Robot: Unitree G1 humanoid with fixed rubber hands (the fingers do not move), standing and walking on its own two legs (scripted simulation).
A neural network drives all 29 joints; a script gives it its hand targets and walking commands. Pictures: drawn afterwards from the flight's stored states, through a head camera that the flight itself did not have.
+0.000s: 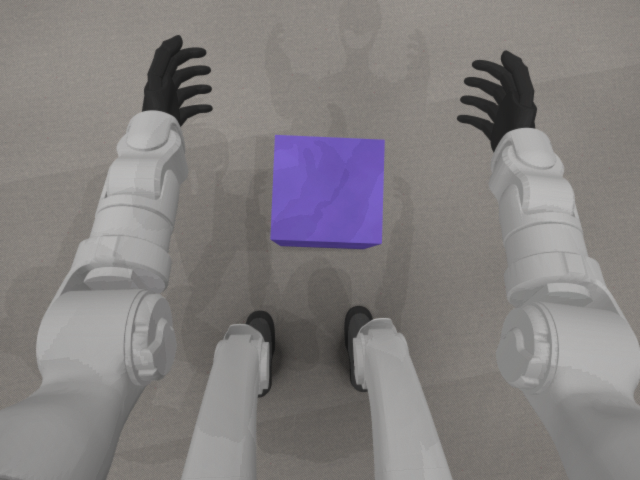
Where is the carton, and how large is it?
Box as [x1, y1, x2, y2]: [270, 135, 384, 248]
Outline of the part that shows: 275,135 270,239 280,245 342,248 365,248 381,243 384,140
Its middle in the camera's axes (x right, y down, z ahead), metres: +0.01 -0.10 +0.85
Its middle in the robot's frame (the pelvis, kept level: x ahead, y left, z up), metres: +0.49 -0.04 -0.51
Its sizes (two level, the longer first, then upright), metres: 0.210 0.200 0.250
